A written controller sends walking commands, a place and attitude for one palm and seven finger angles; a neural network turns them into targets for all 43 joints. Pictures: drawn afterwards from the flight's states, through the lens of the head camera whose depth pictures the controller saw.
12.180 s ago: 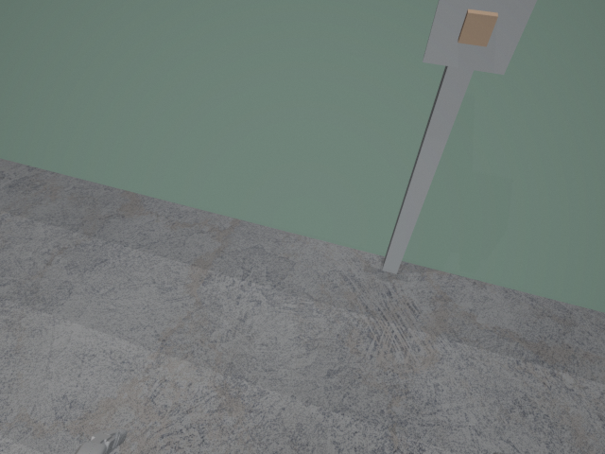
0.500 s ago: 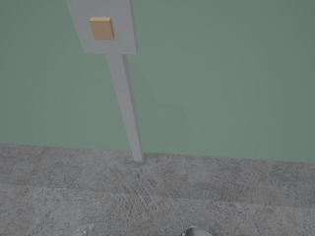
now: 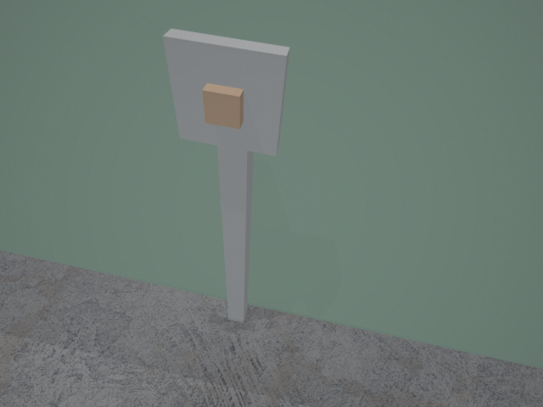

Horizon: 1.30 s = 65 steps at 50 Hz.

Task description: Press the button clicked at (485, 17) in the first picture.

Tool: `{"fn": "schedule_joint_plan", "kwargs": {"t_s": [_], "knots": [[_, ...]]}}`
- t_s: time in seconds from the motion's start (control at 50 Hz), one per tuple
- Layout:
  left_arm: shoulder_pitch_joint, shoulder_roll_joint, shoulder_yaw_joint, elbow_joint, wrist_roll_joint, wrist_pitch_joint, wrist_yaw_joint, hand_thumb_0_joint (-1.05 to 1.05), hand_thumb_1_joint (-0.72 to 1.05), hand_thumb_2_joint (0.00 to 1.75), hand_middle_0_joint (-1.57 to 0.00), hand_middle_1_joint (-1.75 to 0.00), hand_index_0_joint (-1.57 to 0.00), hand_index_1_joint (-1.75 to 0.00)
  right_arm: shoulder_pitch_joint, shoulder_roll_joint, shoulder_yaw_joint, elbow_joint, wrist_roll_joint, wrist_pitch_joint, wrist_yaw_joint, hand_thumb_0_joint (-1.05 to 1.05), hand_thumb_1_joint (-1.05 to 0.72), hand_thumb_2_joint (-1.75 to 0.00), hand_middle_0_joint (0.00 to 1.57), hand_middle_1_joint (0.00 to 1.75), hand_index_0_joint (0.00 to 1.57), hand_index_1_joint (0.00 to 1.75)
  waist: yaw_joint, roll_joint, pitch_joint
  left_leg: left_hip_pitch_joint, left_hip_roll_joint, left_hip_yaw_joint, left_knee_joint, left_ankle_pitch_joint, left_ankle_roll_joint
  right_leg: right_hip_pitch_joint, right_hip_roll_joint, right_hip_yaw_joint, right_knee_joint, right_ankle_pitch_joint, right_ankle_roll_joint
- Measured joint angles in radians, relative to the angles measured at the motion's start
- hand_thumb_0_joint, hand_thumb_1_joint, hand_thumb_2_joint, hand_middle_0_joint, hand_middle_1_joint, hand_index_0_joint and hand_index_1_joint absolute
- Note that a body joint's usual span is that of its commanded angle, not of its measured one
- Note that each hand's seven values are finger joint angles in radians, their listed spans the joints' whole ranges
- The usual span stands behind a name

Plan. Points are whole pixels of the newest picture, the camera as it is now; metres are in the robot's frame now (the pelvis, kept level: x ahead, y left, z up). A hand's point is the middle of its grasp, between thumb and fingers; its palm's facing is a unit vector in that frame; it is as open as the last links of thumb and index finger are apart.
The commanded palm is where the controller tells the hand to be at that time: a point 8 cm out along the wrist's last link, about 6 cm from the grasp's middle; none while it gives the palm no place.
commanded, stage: come to a stop and stand still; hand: left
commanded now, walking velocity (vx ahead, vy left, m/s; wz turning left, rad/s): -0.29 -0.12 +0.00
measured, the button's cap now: (224, 105) +0.50 +0.15 +0.19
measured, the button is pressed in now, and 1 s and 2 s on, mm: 0 0 0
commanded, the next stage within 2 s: look again from close up in 1.30 s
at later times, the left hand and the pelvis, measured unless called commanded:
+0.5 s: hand out of the picture -0.02 +0.11 -0.15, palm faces +0.02 -0.97 -0.26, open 7.3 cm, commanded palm none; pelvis -0.05 -0.07 +0.01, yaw -2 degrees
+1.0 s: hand out of the picture -0.09 +0.16 -0.18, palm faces +0.09 -0.98 -0.18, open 7.3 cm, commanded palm none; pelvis -0.05 -0.02 +0.00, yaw +0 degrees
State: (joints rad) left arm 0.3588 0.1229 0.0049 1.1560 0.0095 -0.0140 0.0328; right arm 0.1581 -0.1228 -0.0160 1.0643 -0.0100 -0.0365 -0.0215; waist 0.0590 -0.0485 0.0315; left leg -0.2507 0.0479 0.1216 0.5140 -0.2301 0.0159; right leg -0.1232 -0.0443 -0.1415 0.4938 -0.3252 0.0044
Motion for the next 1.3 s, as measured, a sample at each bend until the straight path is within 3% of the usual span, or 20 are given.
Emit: {"fn": "schedule_joint_plan", "kwargs": {"t_s": [0.04,0.12,0.22,0.28,0.34,0.42,0.5,0.58,0.66,0.8,0.88,1.0,1.08,1.3], "knots": [[-0.006,0.001,-0.002,-0.005,-0.001,0.019,-0.001,0.00,0.91,0.90,-0.20,-0.30,-0.20,-0.30,-0.018,0.012,0.001,-0.009,0.005,0.007,-0.010,-0.01,-0.92,-0.90,0.19,0.30,0.20,0.30,-0.005,-0.007,0.014,0.012,-0.007,0.017,-0.016,0.000,0.009,-0.027,-0.010,0.023,0.058,-0.030,0.011],[-0.057,0.016,0.016,-0.044,0.004,0.049,-0.004,0.00,0.91,0.90,-0.20,-0.30,-0.20,-0.30,-0.055,0.012,-0.017,-0.039,0.002,0.017,-0.029,-0.02,-0.93,-0.90,0.20,0.30,0.20,0.30,-0.029,0.010,0.061,0.003,-0.001,0.025,-0.041,0.032,0.015,-0.157,0.000,0.083,0.322,-0.178,0.016],[-0.121,0.065,0.053,-0.111,0.008,0.059,-0.004,0.00,0.91,0.90,-0.20,-0.30,-0.20,-0.30,-0.061,-0.023,-0.036,-0.046,-0.011,0.043,-0.021,-0.02,-0.93,-0.90,0.20,0.30,0.20,0.30,-0.043,0.035,0.084,-0.035,0.023,0.019,-0.041,0.066,-0.004,-0.270,0.007,0.125,0.491,-0.175,0.024],[-0.140,0.087,0.062,-0.136,0.007,0.056,-0.005,0.00,0.91,0.90,-0.20,-0.30,-0.20,-0.30,-0.039,-0.044,-0.046,-0.036,-0.018,0.056,-0.010,-0.02,-0.92,-0.90,0.20,0.30,0.20,0.30,-0.050,0.048,0.068,-0.056,0.036,0.011,-0.025,0.075,-0.024,-0.245,-0.008,0.116,0.400,-0.149,0.021],[-0.131,0.099,0.056,-0.144,0.010,0.029,-0.009,0.00,0.91,0.90,-0.20,-0.30,-0.20,-0.30,-0.002,-0.063,-0.052,-0.020,-0.017,0.068,0.002,-0.01,-0.91,-0.90,0.20,0.30,0.20,0.30,-0.056,0.054,0.028,-0.087,0.042,0.004,0.029,0.058,-0.046,-0.140,-0.025,0.101,0.146,-0.040,0.019],[-0.101,0.059,0.026,-0.122,0.016,0.024,-0.013,0.00,0.91,0.90,-0.20,-0.30,-0.20,-0.30,0.056,-0.091,-0.057,0.005,-0.010,0.102,0.020,0.00,-0.91,-0.90,0.19,0.30,0.20,0.30,-0.056,0.096,-0.024,-0.119,0.019,-0.070,0.174,-0.158,-0.043,-0.110,-0.004,0.080,0.113,-0.007,-0.020],[-0.066,0.021,0.011,-0.112,0.013,0.020,-0.016,0.00,0.91,0.90,-0.20,-0.30,-0.20,-0.30,0.093,-0.098,-0.054,0.016,-0.015,0.099,0.033,0.00,-0.91,-0.90,0.19,0.30,0.20,0.30,-0.047,0.081,-0.048,-0.136,-0.016,-0.090,0.314,-0.108,-0.039,-0.077,-0.005,0.103,-0.005,0.059,-0.033],[-0.063,0.006,0.010,-0.107,0.010,0.015,-0.011,0.01,0.93,0.90,-0.20,-0.30,-0.20,-0.30,0.129,-0.100,-0.052,0.015,-0.015,0.089,0.035,0.00,-0.91,-0.90,0.19,0.30,0.20,0.30,-0.051,0.077,-0.024,-0.140,-0.026,-0.106,0.383,-0.064,-0.054,-0.066,-0.005,0.087,-0.070,0.101,-0.039],[-0.057,0.000,0.015,-0.110,0.010,0.003,-0.005,0.01,0.93,0.90,-0.21,-0.30,-0.21,-0.30,0.147,-0.102,-0.051,0.026,-0.015,0.102,0.030,0.00,-0.91,-0.90,0.19,0.30,0.20,0.30,-0.035,0.078,0.004,-0.134,-0.030,-0.115,0.401,-0.094,-0.069,-0.075,-0.012,0.067,-0.079,0.108,-0.039],[-0.025,0.010,0.024,-0.074,0.021,0.010,-0.004,0.00,0.91,0.90,-0.21,-0.30,-0.21,-0.30,0.103,-0.090,-0.040,0.015,-0.004,0.093,0.023,0.00,-0.91,-0.90,0.19,0.30,0.20,0.30,-0.007,0.054,0.021,-0.052,-0.025,-0.096,0.196,-0.156,-0.061,-0.095,-0.037,0.063,-0.052,0.100,-0.012],[-0.008,0.022,0.024,-0.041,0.011,0.028,-0.005,0.00,0.91,0.90,-0.21,-0.30,-0.20,-0.30,0.074,-0.078,-0.028,-0.007,0.002,0.052,0.017,0.00,-0.91,-0.90,0.19,0.30,0.20,0.30,-0.013,0.058,0.002,0.057,-0.008,-0.088,-0.046,-0.032,-0.041,-0.125,-0.027,0.059,0.023,0.062,0.019],[-0.036,0.056,0.018,-0.019,0.010,0.042,-0.006,0.00,0.91,0.90,-0.20,-0.30,-0.20,-0.30,0.047,-0.025,-0.011,0.003,-0.003,0.035,-0.004,0.00,-0.93,-0.90,0.19,0.30,0.20,0.30,-0.010,-0.009,-0.014,0.083,-0.046,-0.065,-0.045,-0.058,-0.013,-0.106,-0.053,0.098,0.027,0.053,0.024],[-0.063,0.045,0.003,-0.014,0.007,0.024,-0.009,0.00,0.91,0.90,-0.20,-0.30,-0.20,-0.30,0.038,-0.032,-0.006,0.012,0.002,0.027,-0.008,0.00,-0.94,-0.90,0.20,0.30,0.20,0.30,-0.014,0.007,-0.013,0.102,-0.045,-0.063,-0.063,-0.054,-0.006,-0.071,-0.051,0.099,-0.027,0.077,0.058],[-0.117,0.045,-0.006,-0.011,0.002,0.016,-0.004,0.00,0.92,0.90,-0.20,-0.30,-0.20,-0.30,0.086,-0.035,0.002,0.053,0.002,0.018,-0.005,0.00,-0.93,-0.90,0.20,0.30,0.20,0.30,-0.049,0.021,0.001,0.135,-0.048,-0.054,-0.099,-0.050,-0.001,-0.037,-0.052,0.104,-0.073,0.088,0.065]]}}
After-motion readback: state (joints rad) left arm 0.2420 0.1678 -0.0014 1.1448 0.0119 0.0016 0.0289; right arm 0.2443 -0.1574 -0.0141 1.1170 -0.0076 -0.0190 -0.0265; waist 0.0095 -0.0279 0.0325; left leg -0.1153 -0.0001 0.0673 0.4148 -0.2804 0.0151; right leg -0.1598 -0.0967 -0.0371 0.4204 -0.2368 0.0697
